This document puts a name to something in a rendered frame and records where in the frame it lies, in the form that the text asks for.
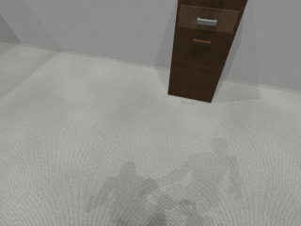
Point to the drawer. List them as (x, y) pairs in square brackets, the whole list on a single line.
[(225, 18)]

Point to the cabinet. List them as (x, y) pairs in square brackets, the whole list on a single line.
[(195, 69)]

